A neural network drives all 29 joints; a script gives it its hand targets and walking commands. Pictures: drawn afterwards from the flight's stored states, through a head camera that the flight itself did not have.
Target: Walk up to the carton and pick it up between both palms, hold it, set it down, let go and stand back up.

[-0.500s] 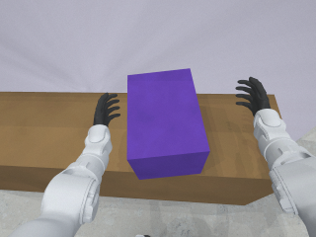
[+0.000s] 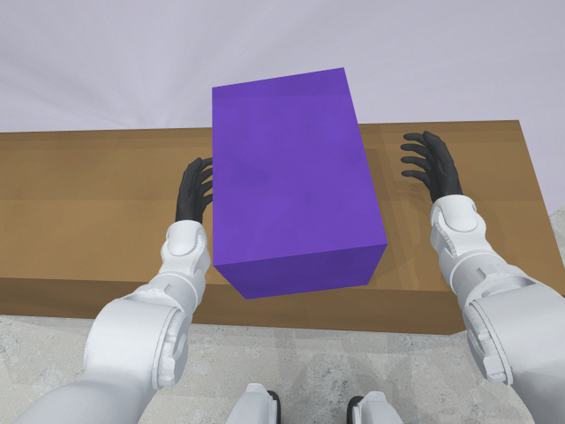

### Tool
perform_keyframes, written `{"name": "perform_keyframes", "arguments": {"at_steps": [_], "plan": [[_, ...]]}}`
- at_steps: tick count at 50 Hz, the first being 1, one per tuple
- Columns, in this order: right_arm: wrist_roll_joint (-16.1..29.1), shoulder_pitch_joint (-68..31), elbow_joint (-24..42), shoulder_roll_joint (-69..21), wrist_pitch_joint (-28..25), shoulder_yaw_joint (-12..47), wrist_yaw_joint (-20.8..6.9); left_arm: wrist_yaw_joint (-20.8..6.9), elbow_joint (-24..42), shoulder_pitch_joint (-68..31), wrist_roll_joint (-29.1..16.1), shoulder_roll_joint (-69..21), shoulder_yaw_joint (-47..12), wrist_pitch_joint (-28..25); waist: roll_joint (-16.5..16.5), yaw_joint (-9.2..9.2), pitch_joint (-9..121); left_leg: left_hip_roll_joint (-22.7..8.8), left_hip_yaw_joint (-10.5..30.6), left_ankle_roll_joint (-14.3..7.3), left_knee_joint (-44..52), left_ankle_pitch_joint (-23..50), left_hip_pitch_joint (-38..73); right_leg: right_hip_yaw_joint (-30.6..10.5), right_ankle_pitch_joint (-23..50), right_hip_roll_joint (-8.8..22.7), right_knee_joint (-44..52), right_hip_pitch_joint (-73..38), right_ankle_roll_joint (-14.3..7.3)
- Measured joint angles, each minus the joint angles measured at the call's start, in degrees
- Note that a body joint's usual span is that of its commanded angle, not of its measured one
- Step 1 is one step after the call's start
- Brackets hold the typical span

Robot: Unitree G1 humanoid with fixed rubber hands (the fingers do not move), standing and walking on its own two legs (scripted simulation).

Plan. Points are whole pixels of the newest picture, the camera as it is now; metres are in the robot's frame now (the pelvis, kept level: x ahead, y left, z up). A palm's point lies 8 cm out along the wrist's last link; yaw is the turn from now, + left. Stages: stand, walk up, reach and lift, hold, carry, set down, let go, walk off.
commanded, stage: reach and lift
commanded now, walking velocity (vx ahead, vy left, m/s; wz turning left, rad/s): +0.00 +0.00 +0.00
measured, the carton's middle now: (292, 189) +0.48 +0.05 -0.04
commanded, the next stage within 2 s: none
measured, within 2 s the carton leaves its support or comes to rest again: neither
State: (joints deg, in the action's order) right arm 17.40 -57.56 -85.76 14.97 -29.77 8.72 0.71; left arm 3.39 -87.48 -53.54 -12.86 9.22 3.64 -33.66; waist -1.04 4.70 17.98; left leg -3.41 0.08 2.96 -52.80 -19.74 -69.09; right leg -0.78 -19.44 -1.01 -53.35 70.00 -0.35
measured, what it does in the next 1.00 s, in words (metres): stands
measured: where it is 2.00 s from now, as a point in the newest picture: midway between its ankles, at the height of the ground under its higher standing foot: outside the picture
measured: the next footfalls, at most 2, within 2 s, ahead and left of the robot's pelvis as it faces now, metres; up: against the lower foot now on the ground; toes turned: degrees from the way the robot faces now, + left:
none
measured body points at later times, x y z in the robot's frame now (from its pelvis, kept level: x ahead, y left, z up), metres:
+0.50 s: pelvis -0.01 +0.01 +0.00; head +0.13 +0.01 +0.43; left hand +0.43 +0.19 +0.00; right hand +0.47 -0.11 +0.01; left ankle +0.02 +0.15 -0.66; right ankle +0.03 -0.11 -0.66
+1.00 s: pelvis +0.01 +0.01 +0.02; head +0.16 +0.00 +0.44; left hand +0.43 +0.18 +0.00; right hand +0.45 -0.12 +0.00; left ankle +0.02 +0.15 -0.66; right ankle +0.03 -0.11 -0.66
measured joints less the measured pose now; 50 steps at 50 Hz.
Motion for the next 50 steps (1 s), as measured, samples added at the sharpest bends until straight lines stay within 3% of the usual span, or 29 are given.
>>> {"name": "perform_keyframes", "arguments": {"at_steps": [7, 14, 21, 29, 38, 41, 50], "plan": [[-4.31, -0.12, 0.38, -2.19, -1.72, -4.53, 0.66, 2.5, 3.28, 1.69, 2.87, -1.77, 2.68, 0.4, -1.4, 0.8, 0.29, -0.24, 0.52, -0.07, -0.77, -0.28, -0.39, 0.39, 0.29, -0.29, 0.47, -0.29, 0.2], [-9.39, -2.08, -0.01, -4.63, -1.04, -8.08, 1.38, 3.27, 2.8, 0.29, 4.02, -2.85, 4.72, 0.33, -0.25, 0.18, -0.34, 0.02, 0.5, -0.37, -1.47, -0.18, -0.06, 0.3, 0.31, -0.09, -0.29, -0.65, 0.41], [-13.59, -3.5, -3.47, -7.0, 0.18, -15.12, 2.91, 5.73, 3.09, -0.36, 8.5, -3.42, 6.62, 2.43, -0.42, -0.96, -1.51, 0.04, 1.47, -0.57, -2.09, -0.28, 1.17, 1.25, 0.62, -0.08, 0.58, -2.97, 0.59], [-16.9, -2.22, -2.77, -6.7, 1.34, -19.52, 2.78, 8.59, 4.97, -0.01, 9.44, -5.22, 6.39, 3.4, -0.93, -0.97, -1.96, 0.03, 1.35, -1.08, -2.22, -0.8, 2.36, 1.14, 0.67, -0.09, 1.44, -4.62, 0.99], [-21.68, -1.02, -1.4, -7.07, 1.12, -23.95, 3.05, 9.0, 6.42, 1.4, 14.85, -6.66, 12.02, 3.0, -2.05, -0.16, -2.46, 0.08, 0.82, -1.33, -1.41, -1.24, 3.82, 0.64, 0.33, -0.05, 2.15, -5.83, 1.21], [-25.34, -0.11, 0.02, -7.81, -0.04, -26.74, 3.5, 8.74, 6.63, 1.81, 16.4, -6.93, 14.55, 2.24, -2.46, -0.13, -3.57, 0.04, 0.67, -1.35, -0.72, -1.19, 5.07, 0.53, 0.36, -0.09, 2.68, -6.93, 1.16], [-41.56, 5.37, 5.26, -11.92, -4.34, -41.48, 3.45, 5.33, 9.54, 5.68, 26.52, -7.96, 24.72, -1.48, -0.98, -1.61, -6.62, -0.5, 0.41, -0.77, 4.36, 0.36, 10.47, 0.59, 1.74, -0.52, 7.12, -11.86, 0.39]]}}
